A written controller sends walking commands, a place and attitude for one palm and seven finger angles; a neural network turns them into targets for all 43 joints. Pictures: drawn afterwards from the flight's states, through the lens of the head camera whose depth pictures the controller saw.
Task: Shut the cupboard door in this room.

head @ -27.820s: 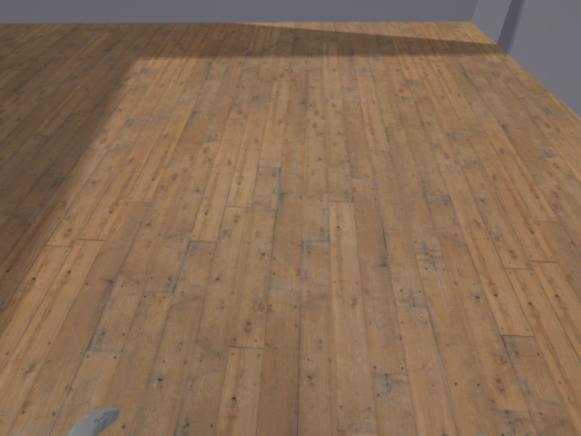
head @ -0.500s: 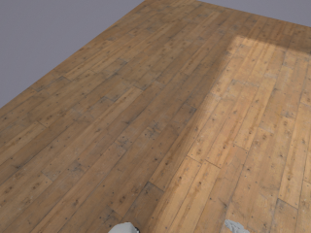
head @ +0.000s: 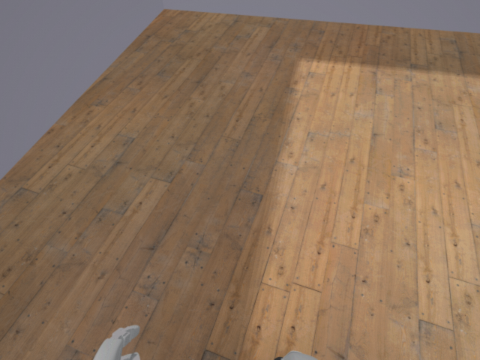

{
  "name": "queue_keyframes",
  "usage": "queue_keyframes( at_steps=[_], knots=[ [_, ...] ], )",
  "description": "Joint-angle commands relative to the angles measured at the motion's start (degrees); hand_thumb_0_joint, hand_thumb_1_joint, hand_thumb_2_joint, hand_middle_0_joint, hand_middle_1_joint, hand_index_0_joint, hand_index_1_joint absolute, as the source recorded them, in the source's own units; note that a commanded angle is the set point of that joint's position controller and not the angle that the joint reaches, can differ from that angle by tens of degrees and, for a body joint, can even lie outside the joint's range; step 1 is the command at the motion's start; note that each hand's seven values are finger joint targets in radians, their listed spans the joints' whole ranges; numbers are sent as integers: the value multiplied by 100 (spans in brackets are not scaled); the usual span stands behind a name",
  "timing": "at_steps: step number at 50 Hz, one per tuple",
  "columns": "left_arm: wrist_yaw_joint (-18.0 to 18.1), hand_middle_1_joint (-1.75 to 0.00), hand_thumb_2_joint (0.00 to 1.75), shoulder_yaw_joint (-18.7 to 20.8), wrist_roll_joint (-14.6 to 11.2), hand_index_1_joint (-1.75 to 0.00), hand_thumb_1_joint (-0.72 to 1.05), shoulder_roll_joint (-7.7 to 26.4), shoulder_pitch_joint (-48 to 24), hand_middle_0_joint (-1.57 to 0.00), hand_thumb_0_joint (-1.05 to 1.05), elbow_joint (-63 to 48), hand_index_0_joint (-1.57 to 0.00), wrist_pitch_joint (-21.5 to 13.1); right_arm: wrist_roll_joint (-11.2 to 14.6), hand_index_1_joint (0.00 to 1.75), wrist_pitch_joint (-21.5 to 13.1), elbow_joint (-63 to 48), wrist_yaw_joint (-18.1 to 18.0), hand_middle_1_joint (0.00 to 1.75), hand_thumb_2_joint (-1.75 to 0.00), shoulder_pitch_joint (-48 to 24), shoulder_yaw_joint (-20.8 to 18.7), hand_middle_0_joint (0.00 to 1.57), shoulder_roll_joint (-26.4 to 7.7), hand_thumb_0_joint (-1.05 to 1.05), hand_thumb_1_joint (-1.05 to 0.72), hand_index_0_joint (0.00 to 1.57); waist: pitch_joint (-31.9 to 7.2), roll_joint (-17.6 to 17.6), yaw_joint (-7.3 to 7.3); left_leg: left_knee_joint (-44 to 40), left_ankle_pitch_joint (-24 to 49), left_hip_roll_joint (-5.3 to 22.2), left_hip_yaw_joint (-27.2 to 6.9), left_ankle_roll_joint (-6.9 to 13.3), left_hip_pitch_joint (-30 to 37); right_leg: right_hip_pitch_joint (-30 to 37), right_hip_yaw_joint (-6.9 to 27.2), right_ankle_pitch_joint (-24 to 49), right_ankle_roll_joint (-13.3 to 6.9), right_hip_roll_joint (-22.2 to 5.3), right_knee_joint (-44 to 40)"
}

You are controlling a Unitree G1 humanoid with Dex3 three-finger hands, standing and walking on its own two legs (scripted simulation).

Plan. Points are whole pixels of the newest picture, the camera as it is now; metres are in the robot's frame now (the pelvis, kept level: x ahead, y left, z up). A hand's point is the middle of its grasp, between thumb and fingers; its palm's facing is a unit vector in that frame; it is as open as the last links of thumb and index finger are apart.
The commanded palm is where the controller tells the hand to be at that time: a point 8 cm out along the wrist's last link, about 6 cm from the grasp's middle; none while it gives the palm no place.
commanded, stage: walk around to get in front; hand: left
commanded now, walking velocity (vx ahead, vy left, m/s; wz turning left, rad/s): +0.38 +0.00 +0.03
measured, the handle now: out of the picture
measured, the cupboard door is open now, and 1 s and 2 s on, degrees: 78 78 78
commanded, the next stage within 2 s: walk to a spot facing it in 0.72 s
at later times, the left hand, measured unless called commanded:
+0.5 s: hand out of the picture +0.13 +0.21 -0.18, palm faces +0.14 -0.98 -0.15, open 7.3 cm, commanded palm none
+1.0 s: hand (186, 190) +0.54 +0.15 -0.15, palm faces -0.05 -0.97 -0.22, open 7.4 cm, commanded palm none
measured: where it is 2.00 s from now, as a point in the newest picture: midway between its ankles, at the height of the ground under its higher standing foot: (249, 290)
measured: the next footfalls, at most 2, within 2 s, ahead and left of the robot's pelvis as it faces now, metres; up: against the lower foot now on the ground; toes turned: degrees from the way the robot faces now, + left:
left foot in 0.44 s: +0.29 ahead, +0.15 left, +0.00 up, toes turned +14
right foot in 0.92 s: +0.53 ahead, -0.11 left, +0.00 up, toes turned -11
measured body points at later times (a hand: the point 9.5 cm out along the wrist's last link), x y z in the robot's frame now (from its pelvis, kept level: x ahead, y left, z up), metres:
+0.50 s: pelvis +0.20 +0.04 +0.00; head +0.23 +0.07 +0.45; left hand +0.13 +0.26 -0.16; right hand +0.32 -0.20 -0.12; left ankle +0.25 +0.14 -0.72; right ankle +0.10 -0.10 -0.68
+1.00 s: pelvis +0.41 -0.02 +0.00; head +0.45 -0.04 +0.45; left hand +0.54 +0.21 -0.13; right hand +0.32 -0.22 -0.17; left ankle +0.28 +0.13 -0.65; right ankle +0.49 -0.11 -0.72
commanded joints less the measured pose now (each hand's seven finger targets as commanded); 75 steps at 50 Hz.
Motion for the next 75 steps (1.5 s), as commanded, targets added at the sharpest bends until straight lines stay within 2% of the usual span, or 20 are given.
queue_keyframes(
  at_steps=[1, 7, 16, 20, 21, 22, 23, 26, 30, 41, 44, 46, 48, 55, 65, 68, 69, 70, 71, 75],
  knots=[
    [171, -30, 90, 321, -146, -30, 90, 1494, 2592, -20, 0, 563, -20, -106, 137, 30, -108, -787, 12, 30, -90, -503, -54, 20, -557, 0, -90, 20, -1388, -1346, 1162, 4365, -568, -213, -1086, 258, -3578, 3862, 3130, 1238, -1150, -2291, -1353],
    [188, -30, 90, 19, -90, -30, 90, 466, 1055, -20, 0, 258, -20, -163, 14, 30, 159, -534, 99, 30, -90, -444, -77, 20, -202, 0, -90, 20, -26, -686, 259, 3654, 1150, 386, -1111, 100, -3017, 913, 970, -667, -459, -1320, -2204],
    [179, -30, 90, 66, -51, -30, 90, 696, 1412, -20, 0, 518, -20, -238, 29, 30, 59, -1059, 262, 30, -90, -1554, -66, 20, -189, 0, -90, 20, 220, -703, 427, 949, 1542, 273, -728, 64, -2751, 1403, 606, -533, -617, -1310, -2245],
    [164, -30, 90, 81, -76, -30, 90, 738, 1394, -20, 0, 586, -20, -168, -9, 30, -68, -873, 210, 30, -90, -822, -133, 20, -539, 0, -90, 20, -170, -25, 8, -9, 1649, -38, -461, 163, -1049, 1163, 222, 34, -395, -1090, -934],
    [136, -30, 90, 37, -95, -30, 90, 569, 1484, -20, 0, 547, -20, -155, -44, 30, -105, -659, 163, 30, -90, -102, -211, 20, -947, 0, -90, 20, -578, 761, -265, -364, 1350, 290, -1058, 345, 71, 581, -88, 110, -175, -627, 431],
    [79, -30, 90, -31, -153, -30, 90, 196, 1628, -20, 0, 419, -20, -139, -106, 30, -142, -507, 100, 30, -90, 568, -396, 20, -1604, 0, -90, 20, -967, 2284, -428, -1155, 1067, 1714, -3128, 825, 978, -737, -418, -1838, 142, 155, 2267],
    [88, -30, 90, -41, -112, -30, 90, 300, 1293, -20, 0, 225, -20, -131, -36, 30, -72, -467, 47, 30, -90, 708, -379, 20, -1716, 0, -90, 20, -894, 2022, -461, -1680, 775, 2139, -3764, 1134, 900, -1282, 265, -2515, 81, 234, 3266],
    [25, -30, 90, 8, -81, -30, 90, 276, 893, -20, 0, 349, -20, -87, -14, 30, -132, -689, -30, 30, -90, -266, -187, 20, -996, 0, -90, 20, -183, 712, -95, -1802, 1343, 1741, -2684, 1014, -229, -1445, 712, -1267, 72, -362, 3909],
    [6, -30, 90, -11, -33, -30, 90, 0, 1183, -20, 0, 451, -20, 107, 24, 30, -261, -639, -66, 30, -90, -450, -116, 20, -705, 0, -90, 20, -128, 371, 261, -1992, 2124, 1328, -1426, 857, -644, -1124, 674, -595, 225, -370, 3593],
    [-42, -30, 90, -19, -79, -30, 90, -92, 119, -20, 0, -137, -20, 128, -16, 30, -200, -325, -80, 30, -90, -74, -161, 20, -712, 0, -90, 20, 313, 603, 155, -1570, 3675, 1296, -348, 821, -230, -621, 120, -122, 121, -135, 520],
    [50, -30, 90, 18, -40, -30, 90, 257, 1484, -20, 0, 320, -20, -69, 60, 30, -158, -242, -69, 30, -90, -91, -122, 20, -727, 0, -90, 20, -473, 32, 770, 250, 4768, 873, -327, 511, -604, 1577, -132, 702, 58, 201, -486],
    [163, -30, 90, 250, -56, -30, 90, 1336, 2620, -20, 0, 681, -20, -207, 177, 30, -100, -401, -30, 30, -90, 267, -13, 20, -191, 0, -90, 20, -1865, -1919, 942, 3289, -691, -363, -437, 91, -2518, 3836, 2297, 4450, -713, -2308, -494],
    [215, -30, 90, 168, -136, -30, 90, 1156, 1820, -20, 0, 484, -20, -168, 214, 30, 80, -396, -69, 30, -90, 42, -14, 20, -205, 0, -90, 20, -1526, -1222, 735, 4226, -555, -66, -1356, 117, -2573, 2849, 1811, 3746, -873, -2301, -1037],
    [300, -30, 90, 3, -103, -30, 90, 497, 464, -20, 0, -20, -20, -20, 82, 30, 465, -486, 43, 30, -90, -281, -89, 20, -167, 0, -90, 20, -439, -778, 120, 3715, 686, 142, -1154, -113, -2488, 712, 132, 1284, -409, -1697, -1791],
    [311, -30, 90, 222, -24, -30, 90, 947, 582, -20, 0, -230, -20, 195, 70, 30, 439, -1334, 171, 30, -90, -1450, -146, 20, -504, 0, -90, 20, -397, -848, 414, 1425, 382, 116, -770, -72, -2505, 1528, -221, 682, -551, -2052, -1186],
    [266, -30, 90, 259, -72, -30, 90, 1055, 565, -20, 0, -305, -20, 279, 40, 30, 410, -1385, 174, 30, -90, -1147, -207, 20, -756, 0, -90, 20, -627, -312, 185, 243, 1250, -82, -598, 7, -1547, 1202, -530, 213, -206, -1822, -261],
    [249, -30, 90, 240, -103, -30, 90, 875, 596, -20, 0, -388, -20, 334, 29, 30, 359, -1372, 176, 30, -90, -846, -288, 20, -1113, 0, -90, 20, -743, 827, 31, -640, 2055, 388, -1547, 245, -931, 515, -708, -619, 139, -1351, 798],
    [200, -30, 90, 144, -142, -30, 90, 504, 443, -20, 0, -680, -20, 364, -4, 30, 320, -1428, 117, 30, -90, -595, -422, 20, -1723, 0, -90, 20, -554, 2470, -156, -1214, 4014, 1757, -3495, 994, -490, -968, -707, -2985, 686, -461, 2163],
    [212, -30, 90, 106, -80, -30, 90, 611, 9, -20, 0, -869, -20, 404, 8, 30, 351, -1314, 55, 30, -90, -376, -419, 20, -1878, 0, -90, 20, -671, 1795, -292, -1205, 4462, 2083, -3611, 1419, -543, -1065, 37, -3100, 613, -285, 3030],
    [150, -30, 90, 175, -100, -30, 90, 651, 234, -20, 0, -563, -20, 415, 36, 30, 269, -1548, -69, 30, -90, -1312, -265, 20, -1445, 0, -90, 20, -756, 905, 184, -977, 4156, 1061, -2633, 1065, -550, -1180, 649, -1544, 643, -248, 3558]
  ],
)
